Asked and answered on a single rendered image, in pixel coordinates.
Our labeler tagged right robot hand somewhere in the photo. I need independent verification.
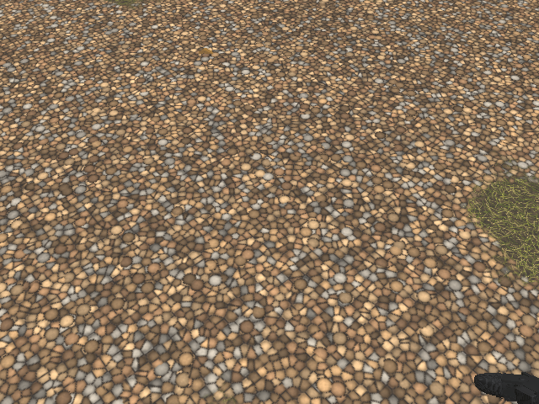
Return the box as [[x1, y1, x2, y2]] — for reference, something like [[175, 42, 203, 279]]
[[474, 372, 539, 404]]

